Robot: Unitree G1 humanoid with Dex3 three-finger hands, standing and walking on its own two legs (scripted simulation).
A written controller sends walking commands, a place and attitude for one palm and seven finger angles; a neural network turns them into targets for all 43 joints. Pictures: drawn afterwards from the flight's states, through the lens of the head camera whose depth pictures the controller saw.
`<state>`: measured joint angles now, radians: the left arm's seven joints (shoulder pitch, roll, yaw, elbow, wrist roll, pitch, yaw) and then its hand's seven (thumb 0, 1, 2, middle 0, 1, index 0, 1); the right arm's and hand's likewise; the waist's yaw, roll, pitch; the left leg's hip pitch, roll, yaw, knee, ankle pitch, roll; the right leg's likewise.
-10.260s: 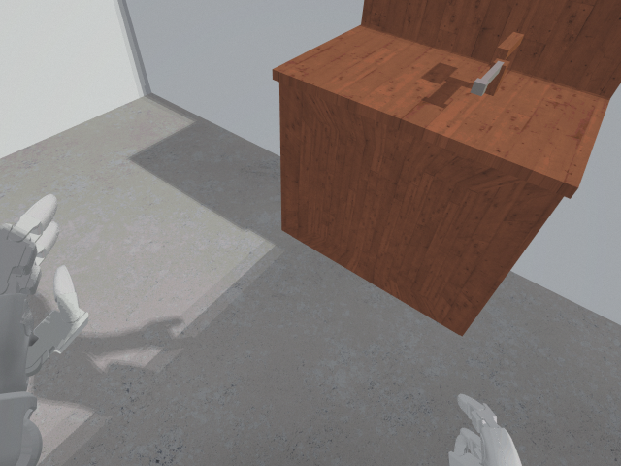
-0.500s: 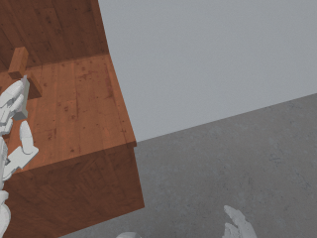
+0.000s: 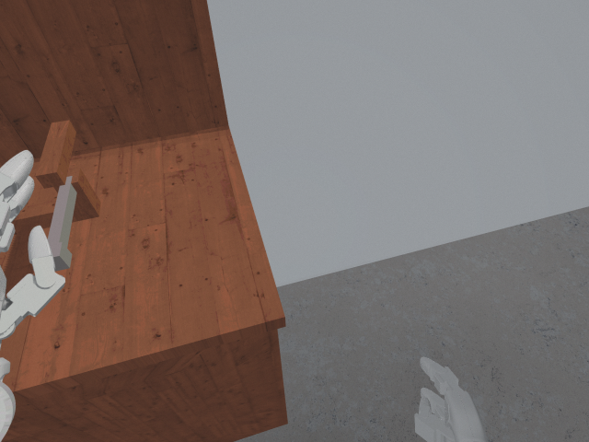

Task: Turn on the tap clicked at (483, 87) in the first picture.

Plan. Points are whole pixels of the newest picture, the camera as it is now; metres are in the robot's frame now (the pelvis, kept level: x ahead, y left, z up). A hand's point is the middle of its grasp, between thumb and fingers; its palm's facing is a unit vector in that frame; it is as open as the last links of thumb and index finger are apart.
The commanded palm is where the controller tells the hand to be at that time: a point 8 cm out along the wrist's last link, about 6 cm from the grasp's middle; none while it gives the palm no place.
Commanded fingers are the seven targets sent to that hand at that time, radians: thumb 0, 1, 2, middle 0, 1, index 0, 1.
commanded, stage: come to a stop and stand still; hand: left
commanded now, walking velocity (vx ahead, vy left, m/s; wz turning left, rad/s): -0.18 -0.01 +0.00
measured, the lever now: (54, 257) +0.31 +0.35 +0.09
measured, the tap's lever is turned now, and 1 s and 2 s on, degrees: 0 0 0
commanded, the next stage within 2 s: look again from close up in 1.62 s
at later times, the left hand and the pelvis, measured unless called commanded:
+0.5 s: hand (13, 228) +0.24 +0.27 +0.24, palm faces +0.45 -0.72 -0.53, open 7.4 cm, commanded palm +0.16 +0.27 +0.19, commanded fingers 0.00 0.90 0.90 -0.20 -0.30 -0.20 -0.30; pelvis -0.01 +0.00 +0.01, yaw -2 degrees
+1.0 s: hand out of the picture +0.13 +0.29 +0.22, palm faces +0.46 -0.83 -0.32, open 7.4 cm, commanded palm +0.06 +0.32 +0.19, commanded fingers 0.00 0.90 0.90 -0.20 -0.30 -0.20 -0.30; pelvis -0.11 +0.04 +0.00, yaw -1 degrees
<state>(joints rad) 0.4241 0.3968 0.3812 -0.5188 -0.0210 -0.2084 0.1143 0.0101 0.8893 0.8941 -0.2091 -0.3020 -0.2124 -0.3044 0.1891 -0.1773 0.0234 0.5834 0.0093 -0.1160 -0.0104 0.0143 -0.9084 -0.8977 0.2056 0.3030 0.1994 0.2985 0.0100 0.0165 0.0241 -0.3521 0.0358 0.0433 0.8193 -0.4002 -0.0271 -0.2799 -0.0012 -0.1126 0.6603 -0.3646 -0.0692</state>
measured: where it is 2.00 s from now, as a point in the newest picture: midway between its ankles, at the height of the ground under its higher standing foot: outside the picture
